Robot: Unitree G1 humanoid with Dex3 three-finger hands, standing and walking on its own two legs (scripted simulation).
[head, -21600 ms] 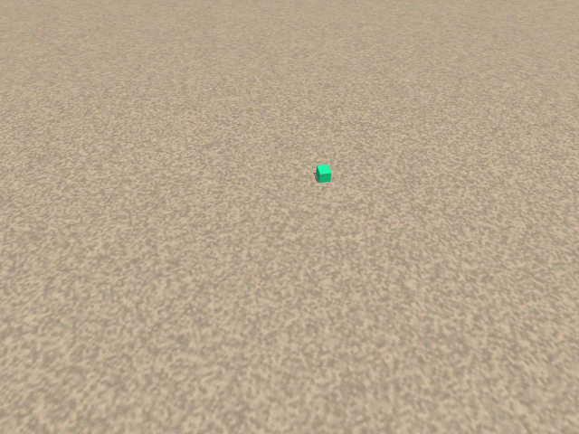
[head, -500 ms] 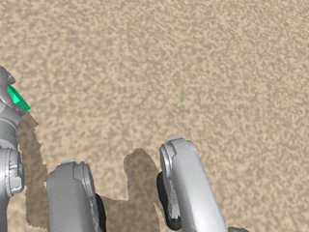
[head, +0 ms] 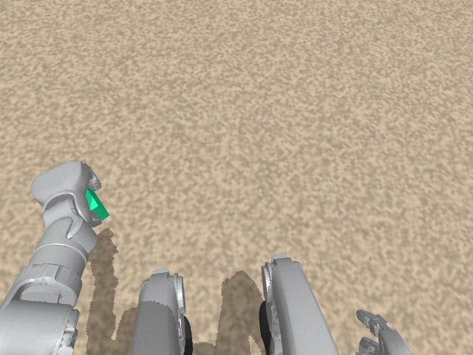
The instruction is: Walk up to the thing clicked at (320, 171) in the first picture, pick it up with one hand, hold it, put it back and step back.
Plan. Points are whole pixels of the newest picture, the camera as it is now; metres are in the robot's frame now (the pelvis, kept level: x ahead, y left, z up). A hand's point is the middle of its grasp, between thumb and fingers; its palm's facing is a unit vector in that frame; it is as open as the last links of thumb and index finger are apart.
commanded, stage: lift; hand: left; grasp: from above
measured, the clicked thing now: (80, 205) +0.43 +0.27 -0.12
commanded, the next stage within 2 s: hold in 0.78 s
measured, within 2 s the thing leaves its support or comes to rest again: neither
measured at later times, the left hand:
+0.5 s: hand (40, 180) +0.39 +0.23 +0.08, palm faces -0.40 -0.25 -0.88, open 8.2 cm
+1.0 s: hand (7, 147) +0.39 +0.23 +0.15, palm faces -0.38 -0.25 -0.89, open 8.1 cm
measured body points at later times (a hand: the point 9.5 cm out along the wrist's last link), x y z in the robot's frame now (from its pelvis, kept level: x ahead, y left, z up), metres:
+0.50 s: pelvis +0.05 +0.00 +0.17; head +0.13 +0.00 +0.61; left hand +0.41 +0.24 +0.13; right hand +0.14 -0.27 +0.04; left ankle +0.08 +0.13 -0.49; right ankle +0.09 -0.14 -0.49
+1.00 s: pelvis +0.08 +0.00 +0.22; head +0.12 -0.01 +0.67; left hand +0.41 +0.24 +0.20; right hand +0.18 -0.25 +0.09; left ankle +0.08 +0.13 -0.49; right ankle +0.09 -0.14 -0.49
